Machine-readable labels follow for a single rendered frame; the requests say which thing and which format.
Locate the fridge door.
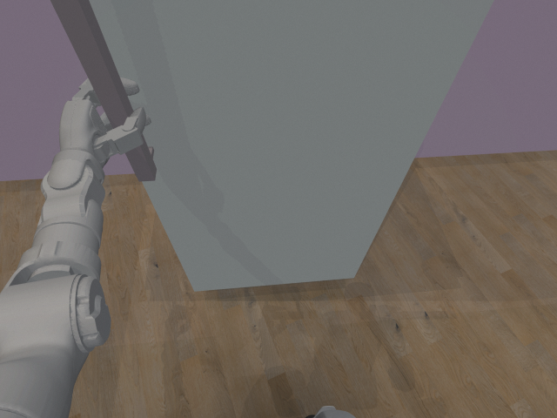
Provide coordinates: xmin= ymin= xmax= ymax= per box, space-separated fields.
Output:
xmin=89 ymin=0 xmax=494 ymax=292

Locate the handle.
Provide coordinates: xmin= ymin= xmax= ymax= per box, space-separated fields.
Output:
xmin=50 ymin=0 xmax=157 ymax=182

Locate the left robot hand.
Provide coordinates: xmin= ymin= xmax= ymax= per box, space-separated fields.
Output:
xmin=59 ymin=78 xmax=151 ymax=168

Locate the robot left upper arm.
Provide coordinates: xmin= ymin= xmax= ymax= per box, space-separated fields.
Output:
xmin=0 ymin=273 xmax=111 ymax=418

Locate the left robot forearm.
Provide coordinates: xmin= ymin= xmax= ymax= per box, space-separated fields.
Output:
xmin=0 ymin=150 xmax=105 ymax=294

